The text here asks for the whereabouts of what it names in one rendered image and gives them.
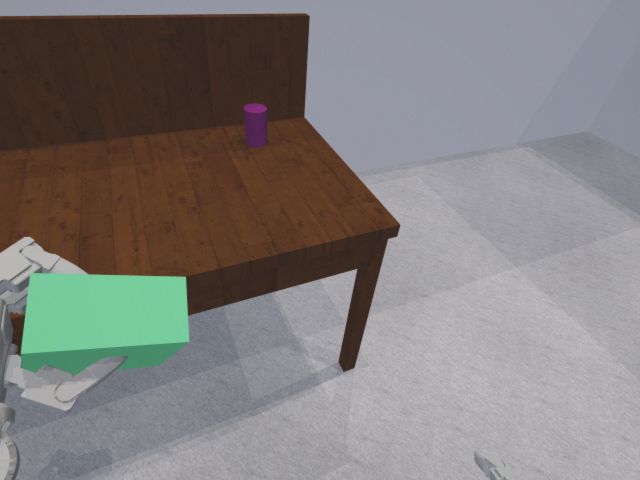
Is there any table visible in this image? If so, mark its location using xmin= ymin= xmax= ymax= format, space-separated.
xmin=0 ymin=13 xmax=400 ymax=372

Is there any right robot hand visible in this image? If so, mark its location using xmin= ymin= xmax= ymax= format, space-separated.
xmin=474 ymin=449 xmax=517 ymax=480

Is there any sponge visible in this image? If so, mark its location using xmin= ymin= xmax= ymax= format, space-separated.
xmin=21 ymin=273 xmax=189 ymax=374

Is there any left robot hand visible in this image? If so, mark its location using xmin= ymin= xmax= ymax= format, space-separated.
xmin=0 ymin=237 xmax=128 ymax=414

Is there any left robot forearm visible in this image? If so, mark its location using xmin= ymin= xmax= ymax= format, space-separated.
xmin=0 ymin=403 xmax=20 ymax=480

